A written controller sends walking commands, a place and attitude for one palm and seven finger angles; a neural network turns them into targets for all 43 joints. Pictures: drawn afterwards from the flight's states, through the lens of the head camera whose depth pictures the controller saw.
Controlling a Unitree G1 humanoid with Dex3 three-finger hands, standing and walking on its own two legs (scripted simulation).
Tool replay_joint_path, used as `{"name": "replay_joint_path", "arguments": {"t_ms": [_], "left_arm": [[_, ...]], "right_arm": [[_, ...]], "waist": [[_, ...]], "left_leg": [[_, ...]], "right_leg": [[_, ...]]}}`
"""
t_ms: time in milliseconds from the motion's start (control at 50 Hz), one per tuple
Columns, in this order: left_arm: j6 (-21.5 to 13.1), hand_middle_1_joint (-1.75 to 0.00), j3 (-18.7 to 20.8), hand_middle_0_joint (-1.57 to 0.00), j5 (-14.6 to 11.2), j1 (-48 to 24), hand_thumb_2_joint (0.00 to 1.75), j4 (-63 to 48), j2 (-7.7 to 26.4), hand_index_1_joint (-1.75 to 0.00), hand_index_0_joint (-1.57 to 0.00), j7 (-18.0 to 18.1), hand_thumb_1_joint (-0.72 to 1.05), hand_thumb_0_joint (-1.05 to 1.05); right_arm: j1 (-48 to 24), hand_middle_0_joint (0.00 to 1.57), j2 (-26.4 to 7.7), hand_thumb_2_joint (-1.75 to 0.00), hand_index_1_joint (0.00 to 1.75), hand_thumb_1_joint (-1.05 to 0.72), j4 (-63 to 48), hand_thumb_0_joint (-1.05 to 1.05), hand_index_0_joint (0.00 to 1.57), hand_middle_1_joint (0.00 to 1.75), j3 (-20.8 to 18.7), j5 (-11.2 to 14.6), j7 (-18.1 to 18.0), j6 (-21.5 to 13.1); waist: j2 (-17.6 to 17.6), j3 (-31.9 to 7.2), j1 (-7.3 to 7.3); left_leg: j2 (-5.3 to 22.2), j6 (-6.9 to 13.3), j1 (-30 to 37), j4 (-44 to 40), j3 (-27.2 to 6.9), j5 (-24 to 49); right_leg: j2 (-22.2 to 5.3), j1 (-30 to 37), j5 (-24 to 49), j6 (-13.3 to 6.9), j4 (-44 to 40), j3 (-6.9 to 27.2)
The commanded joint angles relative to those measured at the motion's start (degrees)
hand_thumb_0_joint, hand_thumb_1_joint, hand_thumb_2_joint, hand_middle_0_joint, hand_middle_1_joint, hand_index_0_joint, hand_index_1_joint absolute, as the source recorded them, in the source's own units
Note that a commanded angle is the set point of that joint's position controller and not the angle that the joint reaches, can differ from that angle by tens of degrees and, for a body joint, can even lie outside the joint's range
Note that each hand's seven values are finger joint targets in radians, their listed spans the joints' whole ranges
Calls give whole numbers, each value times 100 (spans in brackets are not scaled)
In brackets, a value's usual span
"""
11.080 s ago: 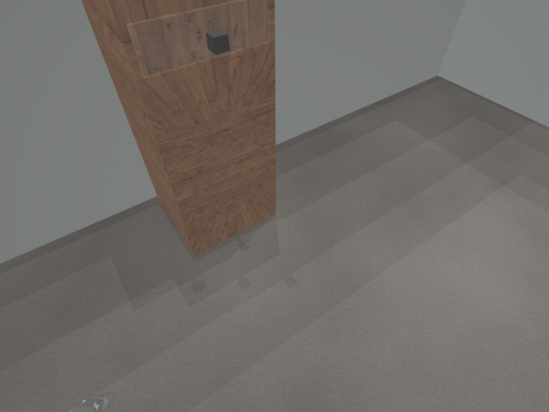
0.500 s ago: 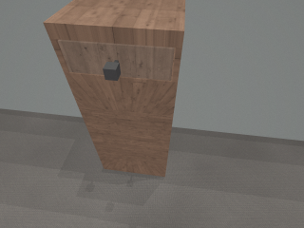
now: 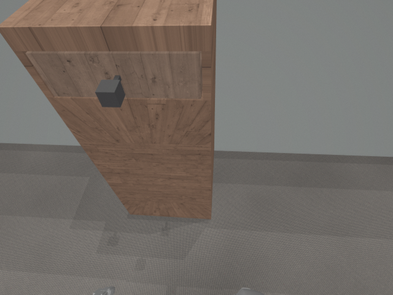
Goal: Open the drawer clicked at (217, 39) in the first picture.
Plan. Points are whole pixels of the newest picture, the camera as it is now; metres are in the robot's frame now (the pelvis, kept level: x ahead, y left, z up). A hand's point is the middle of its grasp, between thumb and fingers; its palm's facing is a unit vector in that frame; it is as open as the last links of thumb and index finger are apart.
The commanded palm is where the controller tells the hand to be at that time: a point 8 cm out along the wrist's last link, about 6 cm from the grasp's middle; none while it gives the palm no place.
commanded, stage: come to a stop and stand still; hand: left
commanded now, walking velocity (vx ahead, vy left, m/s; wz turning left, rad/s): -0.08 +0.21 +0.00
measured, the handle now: (113, 87) +0.52 +0.20 +0.13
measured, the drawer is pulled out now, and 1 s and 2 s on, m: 0.00 0.00 0.00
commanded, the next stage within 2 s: look again from close up in 0.54 s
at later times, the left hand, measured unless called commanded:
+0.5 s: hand out of the picture -0.04 +0.23 -0.15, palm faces +0.06 -0.98 -0.19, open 7.4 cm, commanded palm none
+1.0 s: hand out of the picture -0.02 +0.17 -0.15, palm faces +0.04 -0.97 -0.24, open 7.3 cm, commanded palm none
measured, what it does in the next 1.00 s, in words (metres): steps on the spot: left foot, then right foot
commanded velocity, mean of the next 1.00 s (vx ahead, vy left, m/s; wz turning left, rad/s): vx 0.03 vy -0.03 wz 0.00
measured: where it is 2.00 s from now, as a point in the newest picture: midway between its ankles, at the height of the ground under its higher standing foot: outside the picture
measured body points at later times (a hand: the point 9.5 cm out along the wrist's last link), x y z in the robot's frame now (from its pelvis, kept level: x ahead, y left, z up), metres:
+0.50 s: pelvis -0.04 +0.04 +0.02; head -0.05 +0.05 +0.47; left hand -0.04 +0.28 -0.14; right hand -0.04 -0.17 -0.13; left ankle -0.04 +0.14 -0.72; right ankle -0.05 -0.09 -0.65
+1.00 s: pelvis -0.04 -0.01 +0.01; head -0.06 -0.03 +0.46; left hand -0.02 +0.22 -0.14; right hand -0.05 -0.21 -0.16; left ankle -0.04 +0.10 -0.72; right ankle -0.04 -0.09 -0.72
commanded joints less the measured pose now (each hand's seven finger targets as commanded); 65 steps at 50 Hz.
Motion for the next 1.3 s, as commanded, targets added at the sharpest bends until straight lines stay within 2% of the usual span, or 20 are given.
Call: {"name": "replay_joint_path", "arguments": {"t_ms": [0, 120, 200, 220, 240, 260, 360, 520, 600, 620, 640, 700, 720, 760, 840, 980, 1220, 1240, 1260, 1280], "left_arm": [[61, -30, 218, -20, 2, 588, 90, -196, 901, -30, -20, 81, 90, 0], [179, -30, 373, -20, 81, 423, 90, -419, 1173, -30, -20, 35, 90, 0], [289, -30, 321, -20, 36, 195, 90, -493, 1093, -30, -20, 1, 90, 0], [332, -30, 243, -20, -3, 194, 90, -519, 815, -30, -20, -28, 90, 0], [364, -30, 141, -20, -62, 272, 90, -586, 381, -30, -20, -68, 90, 0], [354, -30, 121, -20, -39, 145, 90, -651, 386, -30, -20, -74, 90, 0], [212, -30, 125, -20, 54, 755, 90, -121, 346, -30, -20, -257, 90, 0], [195, -30, 22, -20, -14, 449, 90, -106, 227, -30, -20, -222, 90, 0], [104, -30, -14, -20, -76, 961, 90, 175, 101, -30, -20, -163, 90, 0], [13, -30, -70, -20, -5, 1698, 90, 655, 440, -30, -20, 87, 90, 0], [-45, -30, -90, -20, -6, 1567, 90, 369, 683, -30, -20, 77, 90, 0], [-142, -30, -96, -20, -40, 1006, 90, 151, 763, -30, -20, 37, 90, 0], [-167, -30, -8, -20, -62, 921, 90, 143, 799, -30, -20, 58, 90, 0], [-142, -30, -49, -20, -102, 667, 90, 172, 492, -30, -20, 98, 90, 0], [86, -30, -95, -20, -71, 861, 90, 173, 297, -30, -20, 46, 90, 0], [-70, -30, -143, -20, -77, 1189, 90, 369, 400, -30, -20, -18, 90, 0], [-128, -30, -147, -20, -76, 1347, 90, 577, 408, -30, -20, -1, 90, 0], [-204, -30, -73, -20, -28, 1928, 90, 798, 600, -30, -20, 237, 90, 0], [-1308, -32, -795, -20, 389, -2525, 89, -7936, 1985, -32, -20, 128, 88, 0], [-848, -33, -149, -20, 502, -463, 88, -6560, 2050, -33, -20, 672, 85, 0]], "right_arm": [[324, 20, -217, -90, 30, -90, -301, 0, 20, 30, -106, -44, 101, 36], [-12, 20, -281, -90, 30, -90, -586, 0, 20, 30, -126, -83, 216, 68], [696, 20, -238, -90, 30, -90, -472, 0, 20, 30, -84, -64, 207, -44], [901, 20, -487, -90, 30, -90, -447, 0, 20, 30, -98, -85, 176, -82], [808, 20, -903, -90, 30, -90, -557, 0, 20, 30, -164, -170, 154, -124], [465, 20, -1162, -90, 30, -90, -777, 0, 20, 30, -184, -199, 121, -105], [-38, 20, -811, -90, 30, -90, -793, 0, 20, 30, 3, -167, 72, -308], [937, 20, -805, -90, 30, -90, -298, 0, 20, 30, 0, -194, -24, -334], [698, 20, -804, -90, 30, -90, -171, 0, 20, 30, -16, -141, 6, -254], [-318, 20, -1066, -90, 30, -90, -496, 0, 20, 30, -71, 0, 73, -319], [-174, 20, -336, -90, 30, -90, -762, 0, 20, 30, 55, -23, 190, -225], [544, 20, -116, -90, 30, -90, -518, 0, 20, 30, 96, -92, 296, -147], [670, 20, -192, -90, 30, -90, -457, 0, 20, 30, 110, -83, 280, -151], [817, 20, -301, -90, 30, -90, -408, 0, 20, 30, 113, -88, 200, -188], [592, 20, -501, -90, 30, -90, -296, 0, 20, 30, 130, -151, 140, -211], [511, 20, -342, -90, 30, -90, -242, 0, 20, 30, 180, -78, 104, -232], [341, 20, -363, -90, 30, -90, 95, 0, 20, 30, 236, -37, 57, -276], [-438, 20, -618, -90, 30, -90, -333, 0, 20, 30, 137, 15, 92, -287], [-487, 20, -1570, -90, 30, -90, -2431, 0, 20, 30, 164, 322, -221, -1209], [-898, 20, -1108, -90, 30, -90, -2000, 0, 20, 30, 180, 240, -473, -1684]], "waist": [[-1304, -842, 229], [-1127, -676, 302], [-981, -738, -72], [-139, -738, -166], [1420, -395, -144], [1572, 67, -132], [180, -67, 206], [312, -359, -157], [406, -638, 112], [-432, -179, 635], [-1735, -24, 378], [40, -1006, -90], [-1074, -1190, -119], [-1452, -983, -215], [1176, 346, 68], [-750, 143, 66], [-249, -225, 104], [-1185, 295, 485], [841, -2561, -214], [1862, -2387, 226]], "left_leg": [[104, -133, -755, 1016, -175, 233], [7, -168, -384, -109, 53, 669], [-186, -45, 1240, -2386, 299, 1587], [100, 24, 1441, -3026, -86, 1263], [1312, 434, 824, -4057, -1907, 49], [1915, 940, -211, -4636, -2648, -333], [1237, 899, 84, -4326, -1420, 839], [1459, 1082, 1171, -3809, -1344, 3505], [1177, 870, 564, -3319, -1108, 3210], [935, 349, -165, -2047, -319, 2833], [143, 83, -729, -1250, 44, 894], [-6, 64, -202, -743, 83, 918], [65, 110, -201, -802, -22, 1004], [175, 149, 297, -1487, -82, 1397], [893, 505, -574, -3581, -1327, 737], [268, 255, 85, -2827, -399, 1663], [360, 169, 516, -2923, -316, 2328], [333, -32, -271, -1638, -113, 1802], [-123, 364, 1572, -2708, 13, 2790], [-69, 358, 1695, -2777, -12, 3404]], "right_leg": [[-1653, 992, 3495, -988, -1501, 1468], [-1552, 266, 557, -863, -2004, 1542], [-987, -621, -1228, -369, -1675, 1204], [-608, -863, -1461, -106, -999, 837], [40, -1289, -1592, 203, 257, 260], [164, -1258, -1417, 203, 1100, 448], [121, -1026, -240, 173, 2420, 599], [47, -709, -946, 260, 1017, 460], [222, 755, -453, 210, -854, 319], [-235, 887, 786, 157, -1495, 949], [-840, 497, -478, 6, -2483, 1953], [-816, 926, 87, -629, -2123, 1418], [-732, 1034, 277, -617, -1871, 1448], [-670, 605, 272, -567, -1638, 1250], [221, 310, -957, -81, -755, 487], [-274, 477, -591, -187, -1865, 1332], [-315, 1058, 1122, -153, -1699, 1166], [-726, 997, 4131, 392, -1785, 1755], [-175, 1240, 2584, 4, -1188, 1905], [81, 1244, 1286, -160, -906, 1153]]}}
